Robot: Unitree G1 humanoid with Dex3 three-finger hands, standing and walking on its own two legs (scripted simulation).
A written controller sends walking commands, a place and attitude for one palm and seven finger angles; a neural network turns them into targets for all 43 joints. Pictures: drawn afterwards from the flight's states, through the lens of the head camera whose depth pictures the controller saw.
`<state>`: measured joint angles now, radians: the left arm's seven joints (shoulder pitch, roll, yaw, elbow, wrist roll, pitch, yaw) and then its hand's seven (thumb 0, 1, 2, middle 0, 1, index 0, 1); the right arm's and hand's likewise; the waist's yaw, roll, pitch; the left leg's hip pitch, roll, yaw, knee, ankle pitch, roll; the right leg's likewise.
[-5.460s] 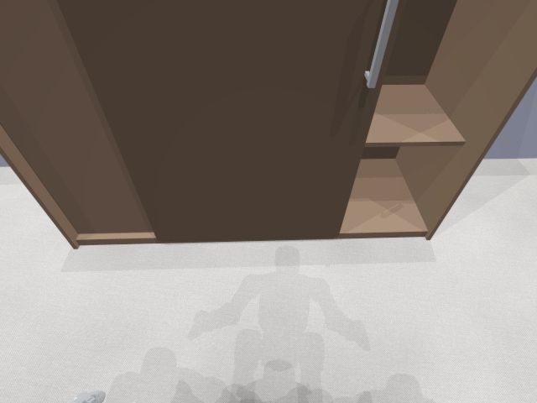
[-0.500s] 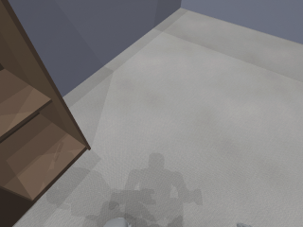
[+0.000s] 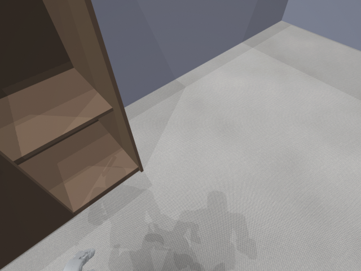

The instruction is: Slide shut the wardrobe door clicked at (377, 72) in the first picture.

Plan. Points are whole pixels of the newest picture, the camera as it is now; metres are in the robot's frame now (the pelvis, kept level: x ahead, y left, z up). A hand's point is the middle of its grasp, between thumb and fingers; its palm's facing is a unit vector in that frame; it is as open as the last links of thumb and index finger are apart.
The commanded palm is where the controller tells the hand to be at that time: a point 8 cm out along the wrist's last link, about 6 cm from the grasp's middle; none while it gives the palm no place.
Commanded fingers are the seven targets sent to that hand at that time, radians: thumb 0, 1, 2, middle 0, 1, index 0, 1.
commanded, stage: turn to face it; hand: left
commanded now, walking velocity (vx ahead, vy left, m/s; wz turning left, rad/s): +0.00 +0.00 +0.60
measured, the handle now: out of the picture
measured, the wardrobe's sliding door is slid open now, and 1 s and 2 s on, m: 0.42 0.42 0.42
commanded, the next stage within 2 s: take the last steps up to it in 1.06 s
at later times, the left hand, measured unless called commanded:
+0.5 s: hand out of the picture -0.02 +0.26 -0.18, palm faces +0.36 -0.90 -0.25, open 7.4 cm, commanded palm none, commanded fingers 0.00 0.90 0.90 -0.20 -0.30 -0.20 -0.30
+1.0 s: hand out of the picture +0.02 +0.22 -0.12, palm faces +0.57 -0.77 -0.30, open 7.3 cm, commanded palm none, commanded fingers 0.00 0.90 0.90 -0.20 -0.30 -0.20 -0.30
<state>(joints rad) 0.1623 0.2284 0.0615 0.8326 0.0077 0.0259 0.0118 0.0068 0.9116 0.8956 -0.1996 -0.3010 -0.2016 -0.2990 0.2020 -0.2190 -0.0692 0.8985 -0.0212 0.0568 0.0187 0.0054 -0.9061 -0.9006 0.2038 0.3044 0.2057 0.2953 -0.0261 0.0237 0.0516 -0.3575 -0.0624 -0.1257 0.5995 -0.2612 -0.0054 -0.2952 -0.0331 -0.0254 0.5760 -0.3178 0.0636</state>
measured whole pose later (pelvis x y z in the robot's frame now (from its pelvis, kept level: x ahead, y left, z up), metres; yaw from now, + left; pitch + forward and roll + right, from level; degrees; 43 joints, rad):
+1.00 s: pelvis +0.05 +0.00 +0.01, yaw +36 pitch -1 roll +2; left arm 0.19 0.18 0.03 0.85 0.01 0.01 0.02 0.01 0.91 0.90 -0.20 -0.30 -0.20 -0.30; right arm 0.21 -0.25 -0.08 0.94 -0.03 0.08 0.01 0.01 -0.91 -0.90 0.20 0.30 0.20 0.29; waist -0.03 0.05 0.06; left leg -0.46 -0.05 -0.07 1.10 -0.44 -0.03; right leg -0.23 -0.04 -0.09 0.54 -0.31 -0.04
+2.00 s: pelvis +0.17 +0.12 +0.01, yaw +45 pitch -1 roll +0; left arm 0.21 0.14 0.06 1.01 0.01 -0.04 0.03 -0.01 0.95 0.89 -0.20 -0.30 -0.20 -0.30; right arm 0.35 -0.15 -0.04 1.11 -0.02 0.01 -0.02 0.01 -0.91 -0.90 0.20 0.30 0.20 0.29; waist -0.02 0.03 0.03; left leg -0.43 0.06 0.02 1.05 -0.36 0.00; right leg -0.25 -0.01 -0.17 0.47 -0.20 -0.07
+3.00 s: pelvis +0.18 +0.12 +0.01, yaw +43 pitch -2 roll +0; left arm 0.31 0.10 0.01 1.14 0.00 0.01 0.03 0.01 0.92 0.90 -0.20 -0.30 -0.20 -0.30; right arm 0.39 -0.13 -0.01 1.18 -0.02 0.03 -0.03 0.00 -0.91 -0.90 0.20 0.30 0.20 0.29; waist -0.04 0.01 0.02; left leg -0.26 0.08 0.00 0.43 -0.14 -0.06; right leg -0.08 0.03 -0.05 0.43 -0.32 -0.04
